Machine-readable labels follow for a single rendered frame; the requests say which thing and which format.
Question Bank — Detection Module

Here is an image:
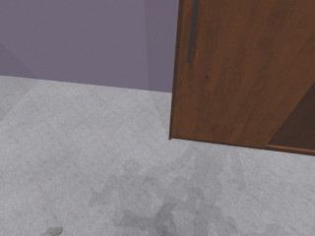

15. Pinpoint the handle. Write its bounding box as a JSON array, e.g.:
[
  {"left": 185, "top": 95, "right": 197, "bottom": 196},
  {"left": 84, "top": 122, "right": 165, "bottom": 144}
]
[{"left": 186, "top": 0, "right": 200, "bottom": 63}]

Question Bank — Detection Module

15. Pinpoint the wardrobe door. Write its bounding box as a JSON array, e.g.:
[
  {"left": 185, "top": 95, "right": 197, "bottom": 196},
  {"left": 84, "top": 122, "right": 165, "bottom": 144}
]
[
  {"left": 268, "top": 82, "right": 315, "bottom": 150},
  {"left": 171, "top": 0, "right": 315, "bottom": 148}
]

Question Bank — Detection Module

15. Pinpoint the left robot hand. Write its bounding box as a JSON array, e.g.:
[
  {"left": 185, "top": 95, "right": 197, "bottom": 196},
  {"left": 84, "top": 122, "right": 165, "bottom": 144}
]
[{"left": 39, "top": 226, "right": 64, "bottom": 236}]

